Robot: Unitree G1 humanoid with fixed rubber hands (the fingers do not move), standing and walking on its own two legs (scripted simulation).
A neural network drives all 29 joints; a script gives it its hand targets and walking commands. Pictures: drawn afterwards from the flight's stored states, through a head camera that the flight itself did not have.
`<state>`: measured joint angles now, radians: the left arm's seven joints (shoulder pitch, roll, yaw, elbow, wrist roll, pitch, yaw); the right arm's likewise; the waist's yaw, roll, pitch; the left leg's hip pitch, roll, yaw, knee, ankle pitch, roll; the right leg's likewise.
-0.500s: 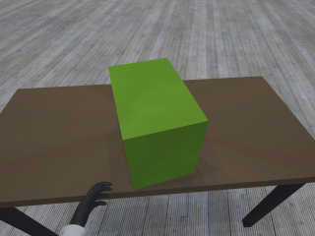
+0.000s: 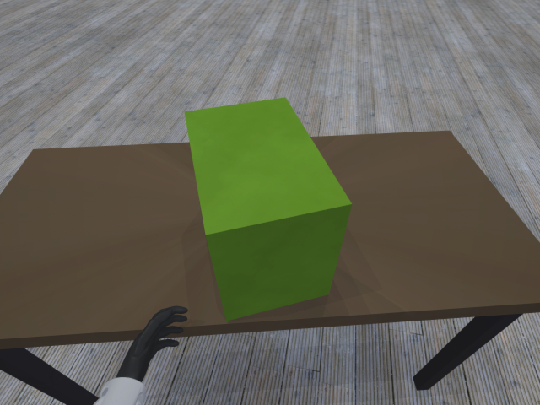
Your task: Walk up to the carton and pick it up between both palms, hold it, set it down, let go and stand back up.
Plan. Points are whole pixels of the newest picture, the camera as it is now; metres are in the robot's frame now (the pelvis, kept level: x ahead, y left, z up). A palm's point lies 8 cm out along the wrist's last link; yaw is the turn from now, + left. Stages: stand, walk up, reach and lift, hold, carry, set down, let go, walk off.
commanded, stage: stand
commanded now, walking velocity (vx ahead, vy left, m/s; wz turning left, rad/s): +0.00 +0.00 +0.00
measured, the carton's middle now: (257, 203) +0.46 +0.06 +0.05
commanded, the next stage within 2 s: none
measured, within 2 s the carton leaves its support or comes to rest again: neither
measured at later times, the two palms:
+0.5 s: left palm (137, 364) +0.20 +0.22 -0.01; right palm out of the picture +0.11 -0.24 -0.10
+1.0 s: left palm (137, 365) +0.19 +0.22 -0.01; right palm out of the picture +0.13 -0.24 -0.10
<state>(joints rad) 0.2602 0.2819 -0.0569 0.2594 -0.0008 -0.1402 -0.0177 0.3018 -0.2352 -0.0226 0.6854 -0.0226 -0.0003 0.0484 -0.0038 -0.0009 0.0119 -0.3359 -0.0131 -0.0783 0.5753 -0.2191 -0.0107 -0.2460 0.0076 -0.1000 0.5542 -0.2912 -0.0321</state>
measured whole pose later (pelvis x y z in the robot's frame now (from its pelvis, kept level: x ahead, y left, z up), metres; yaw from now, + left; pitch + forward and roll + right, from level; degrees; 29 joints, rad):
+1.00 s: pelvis +0.01 +0.00 +0.00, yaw +3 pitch -1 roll -1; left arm 0.26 0.27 -0.06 0.25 -0.01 -0.15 -0.02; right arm 0.27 -0.23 -0.02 0.68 -0.02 0.01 0.05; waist 0.00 0.00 0.02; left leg -0.34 -0.04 -0.12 0.58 -0.22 -0.01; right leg -0.23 -0.02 -0.15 0.56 -0.32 -0.03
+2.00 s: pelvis +0.02 -0.01 +0.00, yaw +7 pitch -1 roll -1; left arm 0.25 0.27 -0.07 0.24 -0.01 -0.14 -0.03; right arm 0.25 -0.25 -0.01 0.67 -0.02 0.02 0.04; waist 0.00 0.00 0.03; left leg -0.34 -0.05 -0.17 0.60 -0.24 -0.02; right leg -0.19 -0.04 -0.22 0.56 -0.36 -0.03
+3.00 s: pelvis +0.03 -0.02 +0.00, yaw +9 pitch -1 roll -1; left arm 0.25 0.28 -0.06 0.22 -0.02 -0.13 -0.03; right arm 0.24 -0.25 -0.01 0.67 -0.02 0.02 0.05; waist 0.00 0.00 0.04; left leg -0.34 -0.06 -0.18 0.60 -0.24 -0.03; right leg -0.17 -0.05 -0.26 0.57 -0.38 -0.03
